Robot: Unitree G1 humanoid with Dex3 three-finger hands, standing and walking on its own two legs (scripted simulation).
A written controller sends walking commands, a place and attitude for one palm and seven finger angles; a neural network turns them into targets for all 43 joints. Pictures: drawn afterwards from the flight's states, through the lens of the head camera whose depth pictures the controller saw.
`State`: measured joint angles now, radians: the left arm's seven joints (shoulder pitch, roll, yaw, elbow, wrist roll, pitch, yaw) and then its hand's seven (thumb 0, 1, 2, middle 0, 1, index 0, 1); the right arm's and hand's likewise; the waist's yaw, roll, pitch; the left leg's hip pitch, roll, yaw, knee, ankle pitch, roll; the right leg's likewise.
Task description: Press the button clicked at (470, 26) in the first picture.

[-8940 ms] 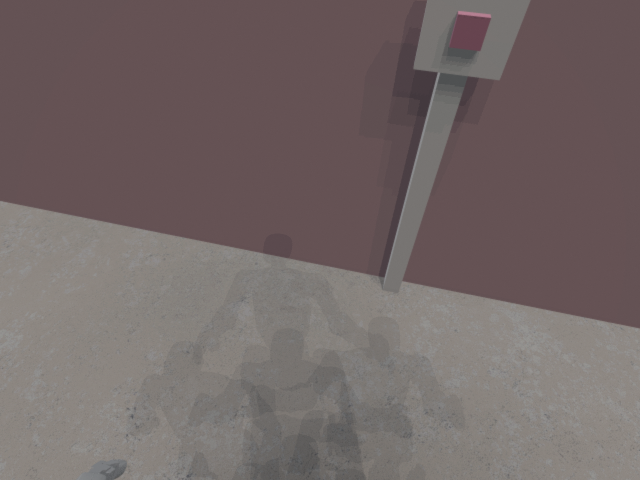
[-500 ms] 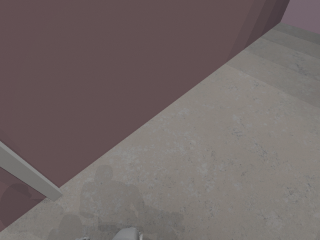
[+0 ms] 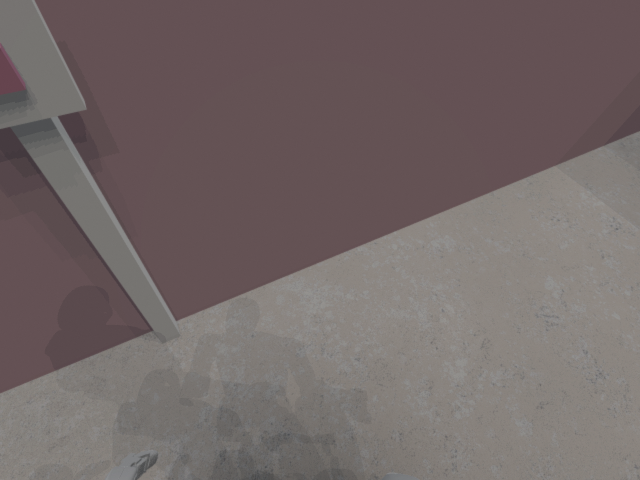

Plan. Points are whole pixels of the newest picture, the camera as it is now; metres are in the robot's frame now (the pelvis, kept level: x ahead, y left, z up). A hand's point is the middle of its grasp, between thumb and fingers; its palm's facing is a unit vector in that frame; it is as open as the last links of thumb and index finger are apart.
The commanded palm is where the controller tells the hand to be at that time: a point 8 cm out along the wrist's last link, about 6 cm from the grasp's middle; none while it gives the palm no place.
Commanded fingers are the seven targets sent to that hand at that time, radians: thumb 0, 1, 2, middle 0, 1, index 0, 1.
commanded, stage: turn to face it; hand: left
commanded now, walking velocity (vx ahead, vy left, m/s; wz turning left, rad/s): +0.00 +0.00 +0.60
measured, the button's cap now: out of the picture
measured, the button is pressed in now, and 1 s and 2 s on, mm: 0 0 0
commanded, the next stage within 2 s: take the last steps up to it in 0.80 s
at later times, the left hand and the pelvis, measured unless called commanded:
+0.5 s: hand out of the picture -0.05 +0.21 -0.18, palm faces +0.35 -0.91 -0.24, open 7.4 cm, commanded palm none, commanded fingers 0.00 0.90 0.90 -0.20 -0.30 -0.20 -0.30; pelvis -0.03 +0.00 -0.01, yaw +19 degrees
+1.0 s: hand out of the picture -0.06 +0.18 -0.16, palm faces +0.47 -0.85 -0.25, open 7.4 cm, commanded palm none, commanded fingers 0.00 0.90 0.90 -0.20 -0.30 -0.20 -0.30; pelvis -0.04 -0.02 +0.00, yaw +26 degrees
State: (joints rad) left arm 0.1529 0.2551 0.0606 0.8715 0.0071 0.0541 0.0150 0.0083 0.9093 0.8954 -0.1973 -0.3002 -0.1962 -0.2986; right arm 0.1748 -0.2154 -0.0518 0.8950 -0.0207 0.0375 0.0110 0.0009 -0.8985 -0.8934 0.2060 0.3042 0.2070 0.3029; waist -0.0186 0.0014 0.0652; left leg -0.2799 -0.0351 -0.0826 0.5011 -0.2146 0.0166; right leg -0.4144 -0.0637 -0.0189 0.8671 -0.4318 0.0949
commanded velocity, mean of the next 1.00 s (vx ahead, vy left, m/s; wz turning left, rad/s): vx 0.04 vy -0.01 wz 0.35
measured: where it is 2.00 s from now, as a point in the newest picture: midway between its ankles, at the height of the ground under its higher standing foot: outside the picture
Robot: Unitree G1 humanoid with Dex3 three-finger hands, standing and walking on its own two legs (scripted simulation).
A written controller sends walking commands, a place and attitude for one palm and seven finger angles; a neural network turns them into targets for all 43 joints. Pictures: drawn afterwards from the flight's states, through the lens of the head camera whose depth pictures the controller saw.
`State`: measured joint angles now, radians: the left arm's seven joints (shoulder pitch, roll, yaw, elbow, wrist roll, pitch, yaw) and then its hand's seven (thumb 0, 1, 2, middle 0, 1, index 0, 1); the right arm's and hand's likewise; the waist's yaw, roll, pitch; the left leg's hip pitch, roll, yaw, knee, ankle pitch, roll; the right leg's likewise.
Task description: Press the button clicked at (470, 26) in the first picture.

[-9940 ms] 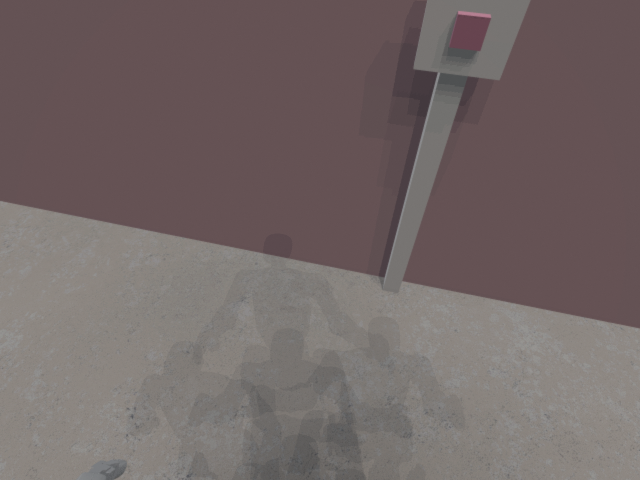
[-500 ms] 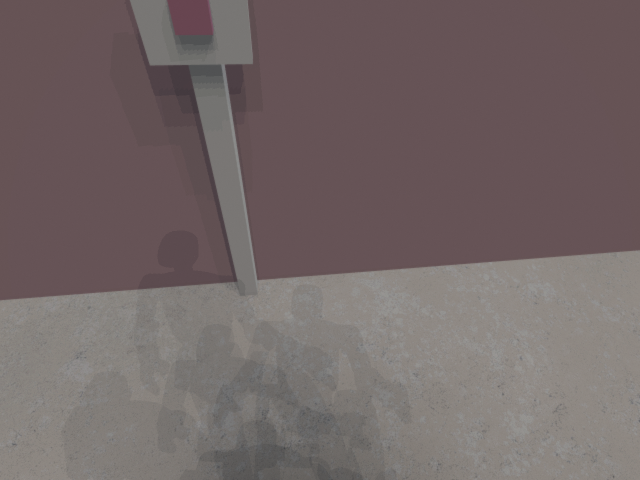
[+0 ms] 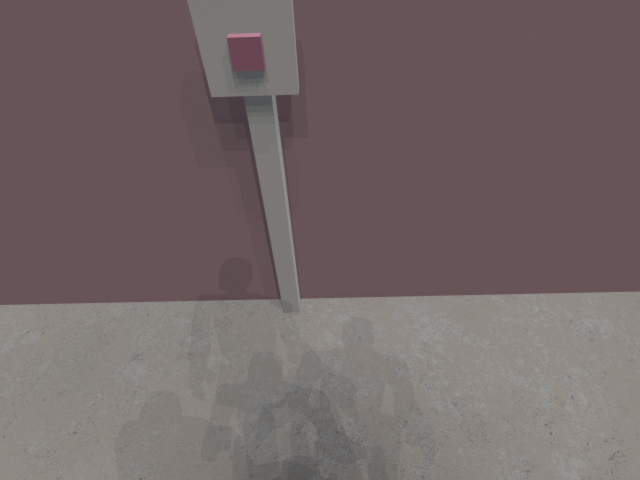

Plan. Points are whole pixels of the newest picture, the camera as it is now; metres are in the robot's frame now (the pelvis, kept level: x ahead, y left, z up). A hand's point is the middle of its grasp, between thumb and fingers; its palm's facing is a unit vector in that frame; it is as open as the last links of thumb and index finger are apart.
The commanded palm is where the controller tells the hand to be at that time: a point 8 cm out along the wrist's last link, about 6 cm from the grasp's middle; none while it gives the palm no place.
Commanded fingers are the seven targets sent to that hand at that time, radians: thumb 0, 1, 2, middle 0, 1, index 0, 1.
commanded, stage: take the last steps up to it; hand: left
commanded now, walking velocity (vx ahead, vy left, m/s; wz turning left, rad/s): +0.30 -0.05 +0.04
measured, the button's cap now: (247, 51) +0.79 +0.18 +0.19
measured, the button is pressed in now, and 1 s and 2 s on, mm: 0 0 0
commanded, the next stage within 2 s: come to a stop and stand still in 0.96 s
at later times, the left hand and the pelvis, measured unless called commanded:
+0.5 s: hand out of the picture +0.04 +0.21 -0.17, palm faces +0.06 -0.99 -0.14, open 7.4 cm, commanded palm none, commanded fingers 0.00 0.90 0.90 -0.20 -0.30 -0.20 -0.30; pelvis +0.07 +0.04 +0.01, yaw +0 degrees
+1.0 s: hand (250, 391) +0.29 +0.14 -0.16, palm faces +0.06 -0.97 -0.23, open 7.1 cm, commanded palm none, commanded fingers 0.00 0.90 0.90 -0.20 -0.30 -0.20 -0.30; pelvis +0.23 -0.04 +0.00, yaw +1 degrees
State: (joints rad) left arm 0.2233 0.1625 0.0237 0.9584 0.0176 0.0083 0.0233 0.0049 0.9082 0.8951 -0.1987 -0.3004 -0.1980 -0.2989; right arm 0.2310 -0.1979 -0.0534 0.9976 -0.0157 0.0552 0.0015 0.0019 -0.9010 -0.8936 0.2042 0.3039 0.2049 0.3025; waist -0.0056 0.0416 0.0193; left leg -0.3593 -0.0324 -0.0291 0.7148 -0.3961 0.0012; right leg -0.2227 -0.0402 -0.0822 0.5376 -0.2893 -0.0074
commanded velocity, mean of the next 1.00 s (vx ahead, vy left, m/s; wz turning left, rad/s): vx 0.26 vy -0.07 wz -0.01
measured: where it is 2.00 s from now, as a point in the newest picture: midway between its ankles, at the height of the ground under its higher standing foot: outside the picture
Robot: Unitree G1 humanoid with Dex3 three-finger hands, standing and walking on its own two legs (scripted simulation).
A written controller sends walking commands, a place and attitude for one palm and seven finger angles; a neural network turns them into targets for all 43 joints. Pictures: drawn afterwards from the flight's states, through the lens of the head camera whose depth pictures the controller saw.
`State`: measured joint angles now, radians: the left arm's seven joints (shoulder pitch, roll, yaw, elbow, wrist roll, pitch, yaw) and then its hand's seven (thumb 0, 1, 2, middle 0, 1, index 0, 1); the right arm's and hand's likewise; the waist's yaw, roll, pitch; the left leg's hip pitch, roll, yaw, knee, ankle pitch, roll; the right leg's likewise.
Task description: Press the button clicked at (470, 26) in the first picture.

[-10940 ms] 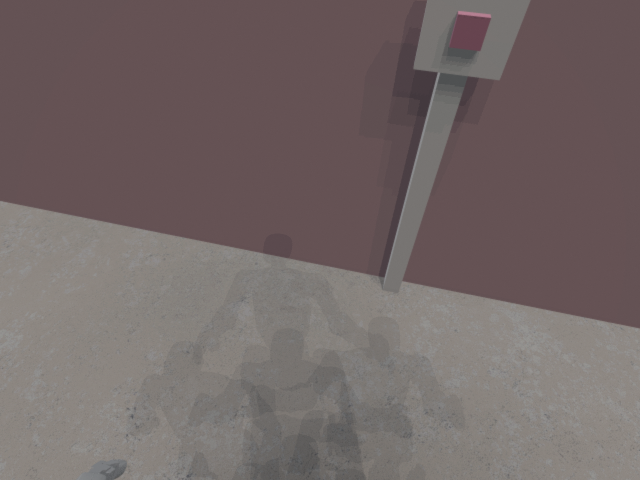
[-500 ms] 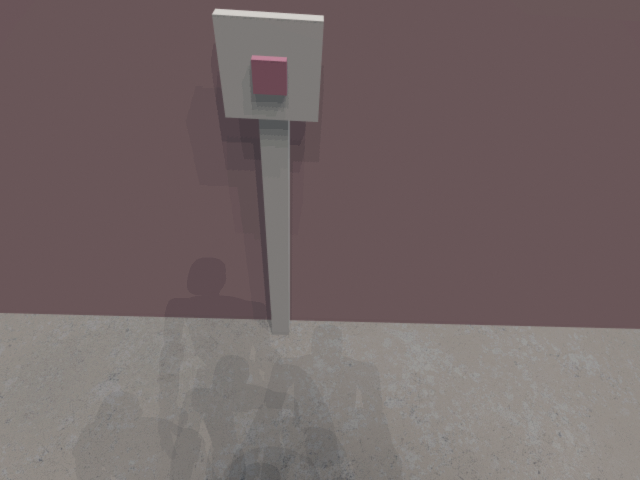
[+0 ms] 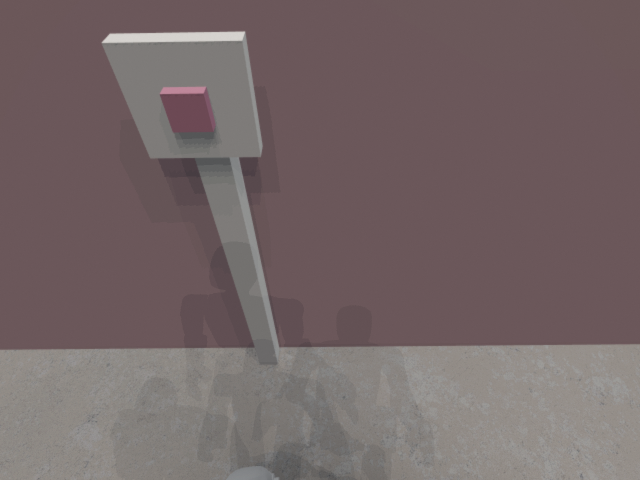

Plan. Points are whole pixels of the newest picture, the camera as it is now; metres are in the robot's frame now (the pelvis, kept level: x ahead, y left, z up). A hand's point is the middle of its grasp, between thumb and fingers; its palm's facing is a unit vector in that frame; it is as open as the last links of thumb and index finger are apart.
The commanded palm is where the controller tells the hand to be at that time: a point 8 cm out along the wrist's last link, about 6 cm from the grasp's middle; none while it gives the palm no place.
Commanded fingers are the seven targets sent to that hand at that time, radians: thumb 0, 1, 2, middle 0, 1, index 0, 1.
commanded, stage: come to a stop and stand still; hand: left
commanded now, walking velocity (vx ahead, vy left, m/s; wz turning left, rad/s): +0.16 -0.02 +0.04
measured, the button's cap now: (189, 108) +0.56 +0.21 +0.19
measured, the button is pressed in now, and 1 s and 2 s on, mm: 0 0 0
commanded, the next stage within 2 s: none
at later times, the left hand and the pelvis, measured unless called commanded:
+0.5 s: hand out of the picture +0.06 +0.19 -0.18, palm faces +0.03 -0.97 -0.25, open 7.4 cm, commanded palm none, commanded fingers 0.00 0.90 0.90 -0.20 -0.30 -0.20 -0.30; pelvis +0.03 +0.00 -0.01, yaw -2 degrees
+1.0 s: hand out of the picture +0.00 +0.19 -0.18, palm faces +0.05 -0.97 -0.22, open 7.3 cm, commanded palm none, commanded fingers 0.00 0.90 0.90 -0.20 -0.30 -0.20 -0.30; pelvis +0.01 +0.01 -0.01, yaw +0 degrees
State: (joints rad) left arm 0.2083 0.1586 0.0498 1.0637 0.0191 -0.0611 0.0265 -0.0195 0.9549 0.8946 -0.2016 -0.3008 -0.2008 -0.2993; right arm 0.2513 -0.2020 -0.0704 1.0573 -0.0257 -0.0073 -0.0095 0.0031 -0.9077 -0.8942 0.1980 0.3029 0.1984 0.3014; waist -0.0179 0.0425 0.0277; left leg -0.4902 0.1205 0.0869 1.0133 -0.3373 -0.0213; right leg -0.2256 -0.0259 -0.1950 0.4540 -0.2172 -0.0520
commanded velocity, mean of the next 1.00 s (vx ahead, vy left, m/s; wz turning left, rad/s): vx -0.03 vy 0.04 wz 0.00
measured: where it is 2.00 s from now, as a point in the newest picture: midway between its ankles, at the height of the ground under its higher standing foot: outside the picture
